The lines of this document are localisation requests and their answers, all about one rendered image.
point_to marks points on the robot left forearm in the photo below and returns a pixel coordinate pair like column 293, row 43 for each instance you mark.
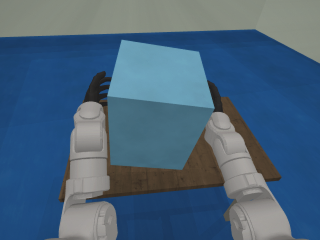
column 88, row 156

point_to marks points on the robot right upper arm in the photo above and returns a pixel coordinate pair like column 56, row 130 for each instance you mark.
column 259, row 219

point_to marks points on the table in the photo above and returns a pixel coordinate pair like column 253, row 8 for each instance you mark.
column 200, row 171

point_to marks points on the left robot hand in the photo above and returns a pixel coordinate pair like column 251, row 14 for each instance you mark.
column 92, row 94

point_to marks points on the right robot hand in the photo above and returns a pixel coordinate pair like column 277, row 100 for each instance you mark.
column 216, row 98

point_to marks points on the robot right forearm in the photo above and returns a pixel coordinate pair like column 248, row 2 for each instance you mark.
column 242, row 181

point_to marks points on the robot left upper arm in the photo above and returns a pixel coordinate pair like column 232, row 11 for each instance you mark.
column 89, row 221

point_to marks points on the carton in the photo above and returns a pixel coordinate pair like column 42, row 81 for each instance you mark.
column 159, row 103

